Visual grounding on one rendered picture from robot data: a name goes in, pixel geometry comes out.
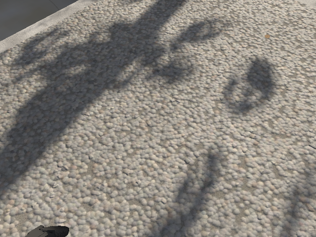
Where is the robot left hand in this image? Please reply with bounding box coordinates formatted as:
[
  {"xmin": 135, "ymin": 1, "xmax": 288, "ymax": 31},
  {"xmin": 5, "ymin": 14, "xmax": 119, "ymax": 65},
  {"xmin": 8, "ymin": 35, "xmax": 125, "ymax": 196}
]
[{"xmin": 26, "ymin": 225, "xmax": 69, "ymax": 237}]

